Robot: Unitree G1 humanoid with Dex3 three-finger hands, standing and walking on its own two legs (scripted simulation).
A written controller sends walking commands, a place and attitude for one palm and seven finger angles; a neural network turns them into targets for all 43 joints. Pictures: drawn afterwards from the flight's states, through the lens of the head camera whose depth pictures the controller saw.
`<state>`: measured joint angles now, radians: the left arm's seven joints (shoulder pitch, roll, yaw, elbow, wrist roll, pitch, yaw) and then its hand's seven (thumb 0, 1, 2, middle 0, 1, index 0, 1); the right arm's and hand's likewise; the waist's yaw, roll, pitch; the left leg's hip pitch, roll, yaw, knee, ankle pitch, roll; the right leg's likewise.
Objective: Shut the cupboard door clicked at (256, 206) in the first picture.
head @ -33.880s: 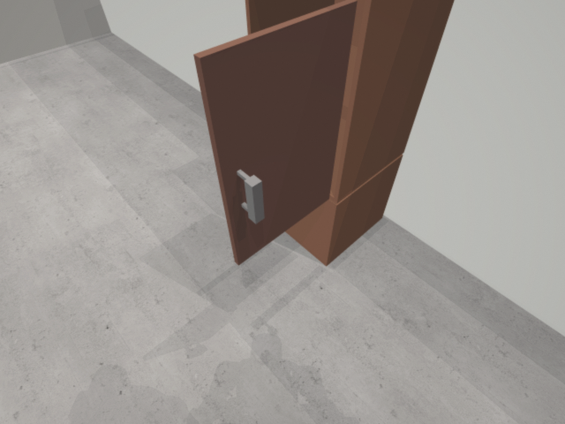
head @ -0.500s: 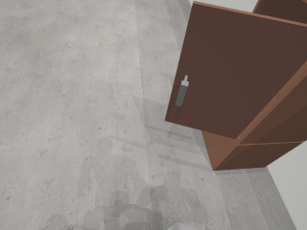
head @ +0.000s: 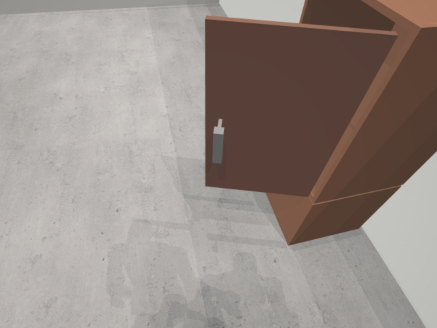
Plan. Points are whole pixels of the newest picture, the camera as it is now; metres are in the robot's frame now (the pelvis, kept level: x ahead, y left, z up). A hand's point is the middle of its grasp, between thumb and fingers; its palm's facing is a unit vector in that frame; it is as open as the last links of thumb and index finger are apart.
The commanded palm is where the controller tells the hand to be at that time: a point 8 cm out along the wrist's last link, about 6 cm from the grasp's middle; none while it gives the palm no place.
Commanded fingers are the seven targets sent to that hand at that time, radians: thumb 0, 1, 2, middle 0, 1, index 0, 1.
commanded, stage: take the last steps up to it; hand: left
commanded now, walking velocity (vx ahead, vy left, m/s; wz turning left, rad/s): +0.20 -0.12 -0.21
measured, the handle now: (218, 140) +0.60 +0.03 -0.07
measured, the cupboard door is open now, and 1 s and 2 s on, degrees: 70 70 70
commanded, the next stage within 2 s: come to a stop and stand still in 0.28 s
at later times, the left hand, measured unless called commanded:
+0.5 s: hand (180, 282) +0.25 +0.10 -0.17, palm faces -0.16 -0.96 -0.21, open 7.4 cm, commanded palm none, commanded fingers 0.00 0.90 0.90 -0.20 -0.30 -0.20 -0.30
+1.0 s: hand (148, 319) +0.17 +0.16 -0.18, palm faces -0.01 -0.98 -0.22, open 7.4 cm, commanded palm none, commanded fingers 0.00 0.90 0.90 -0.20 -0.30 -0.20 -0.30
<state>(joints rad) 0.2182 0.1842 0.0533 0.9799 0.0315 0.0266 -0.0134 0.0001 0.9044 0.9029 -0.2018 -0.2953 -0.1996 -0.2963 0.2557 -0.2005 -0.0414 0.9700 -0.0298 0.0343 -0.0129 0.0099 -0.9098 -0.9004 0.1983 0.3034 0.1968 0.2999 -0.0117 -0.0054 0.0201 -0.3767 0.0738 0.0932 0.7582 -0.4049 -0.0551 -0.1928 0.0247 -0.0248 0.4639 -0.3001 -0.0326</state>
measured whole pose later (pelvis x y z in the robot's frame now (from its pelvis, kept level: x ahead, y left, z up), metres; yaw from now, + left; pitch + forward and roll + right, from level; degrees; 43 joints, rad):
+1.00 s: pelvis +0.11 -0.04 +0.00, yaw -5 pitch +0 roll -1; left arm 0.21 0.23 0.06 1.02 0.02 0.06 0.02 0.00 0.91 0.90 -0.20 -0.29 -0.20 -0.30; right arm 0.17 -0.15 0.00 0.96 -0.03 0.02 -0.03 0.01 -0.91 -0.90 0.20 0.30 0.20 0.30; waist 0.04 -0.05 0.05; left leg -0.23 -0.01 0.04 0.49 -0.26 0.04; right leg -0.35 -0.02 0.00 0.75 -0.42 0.01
